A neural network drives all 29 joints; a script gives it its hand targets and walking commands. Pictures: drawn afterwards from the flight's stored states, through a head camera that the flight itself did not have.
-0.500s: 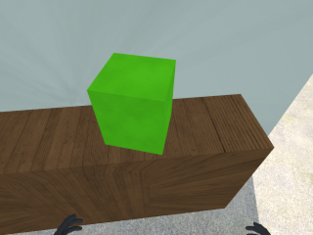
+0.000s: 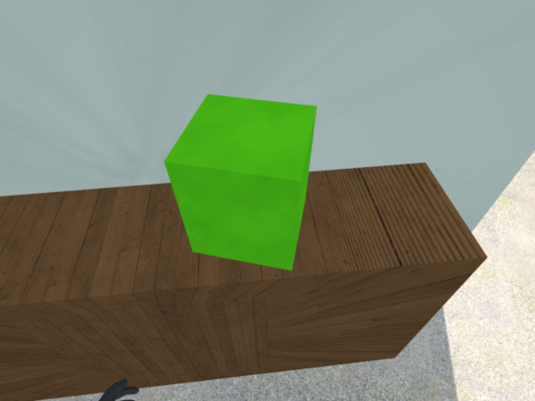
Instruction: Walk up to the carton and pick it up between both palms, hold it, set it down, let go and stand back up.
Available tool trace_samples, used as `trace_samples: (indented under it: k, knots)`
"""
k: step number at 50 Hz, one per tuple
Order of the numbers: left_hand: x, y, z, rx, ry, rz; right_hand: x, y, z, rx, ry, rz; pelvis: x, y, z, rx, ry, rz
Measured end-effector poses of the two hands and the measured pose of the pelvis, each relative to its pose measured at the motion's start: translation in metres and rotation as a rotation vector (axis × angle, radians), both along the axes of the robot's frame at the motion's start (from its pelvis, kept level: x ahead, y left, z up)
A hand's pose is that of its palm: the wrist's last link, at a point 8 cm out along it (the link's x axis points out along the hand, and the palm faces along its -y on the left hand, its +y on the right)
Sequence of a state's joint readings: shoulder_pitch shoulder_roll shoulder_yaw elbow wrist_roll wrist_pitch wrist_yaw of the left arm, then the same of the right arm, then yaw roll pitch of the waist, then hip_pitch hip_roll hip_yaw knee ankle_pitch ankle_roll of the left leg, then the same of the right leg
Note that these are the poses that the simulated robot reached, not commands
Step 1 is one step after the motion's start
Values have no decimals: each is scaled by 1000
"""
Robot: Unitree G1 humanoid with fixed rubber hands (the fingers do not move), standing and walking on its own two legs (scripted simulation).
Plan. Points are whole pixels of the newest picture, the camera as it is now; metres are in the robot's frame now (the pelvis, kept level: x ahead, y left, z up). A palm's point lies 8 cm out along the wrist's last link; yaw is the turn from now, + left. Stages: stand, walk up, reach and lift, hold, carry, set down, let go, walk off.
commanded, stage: walk up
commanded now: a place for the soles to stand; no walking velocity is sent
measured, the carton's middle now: (250, 184) +0.51 +0.05 +0.02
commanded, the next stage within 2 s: reach and lift in 0.80 s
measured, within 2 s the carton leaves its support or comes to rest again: neither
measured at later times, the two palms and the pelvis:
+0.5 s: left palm out of the picture +0.11 +0.29 -0.10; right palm out of the picture +0.11 -0.24 -0.10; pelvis +0.01 +0.02 +0.00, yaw +1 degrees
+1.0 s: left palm out of the picture +0.16 +0.27 -0.08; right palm out of the picture +0.16 -0.24 -0.10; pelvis -0.01 +0.01 -0.01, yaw +1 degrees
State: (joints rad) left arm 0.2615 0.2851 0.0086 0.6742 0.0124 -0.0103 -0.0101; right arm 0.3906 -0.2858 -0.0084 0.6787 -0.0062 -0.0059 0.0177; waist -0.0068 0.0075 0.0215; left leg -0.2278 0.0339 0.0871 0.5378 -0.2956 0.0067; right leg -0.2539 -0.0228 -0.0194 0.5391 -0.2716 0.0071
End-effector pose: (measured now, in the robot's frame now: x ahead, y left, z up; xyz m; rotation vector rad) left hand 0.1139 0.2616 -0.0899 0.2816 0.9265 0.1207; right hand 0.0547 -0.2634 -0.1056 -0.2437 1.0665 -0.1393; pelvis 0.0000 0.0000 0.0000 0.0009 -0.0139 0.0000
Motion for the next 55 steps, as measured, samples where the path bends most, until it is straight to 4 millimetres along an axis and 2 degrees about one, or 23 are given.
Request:
trace_samples:
  k: [8, 17, 28, 42, 46, 50, 52, 55]
  knots:
    - [11, 10, -2, -5, -15, 0, 29, 13, 7, -6, -57, 16, 7, 12, -1, -1, -2, 4]
    - [8, 20, -5, -2, 0, 12, 49, 23, 10, -3, -91, 35, 10, 20, -1, -2, -5, 9]
    - [-2, 25, -6, 3, 21, 29, 54, 29, 10, 5, -93, 42, 9, 24, -1, -1, -9, 17]
    - [-12, 25, -8, 2, 51, 59, 52, 26, 6, 3, -92, 52, 6, 21, -1, -2, -5, 24]
    - [11, 23, -9, 18, 80, 86, 79, 23, -3, 17, -166, 79, -5, 17, -8, -7, -1, 19]
    - [44, 6, 11, -10, -32, 55, 104, 26, 7, 31, -285, 84, -10, 8, -7, -12, -31, 18]
    - [52, -3, 23, -30, -86, 41, 107, 28, 17, 36, -335, 74, -9, 3, -3, -12, -51, 18]
    - [52, -9, 30, -46, -118, 33, 101, 29, 29, 33, -375, 59, -6, -5, 3, -8, -78, 21]
